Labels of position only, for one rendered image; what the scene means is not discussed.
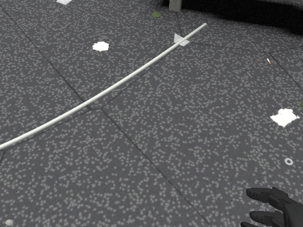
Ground robot right hand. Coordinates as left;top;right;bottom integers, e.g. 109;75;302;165
241;186;303;227

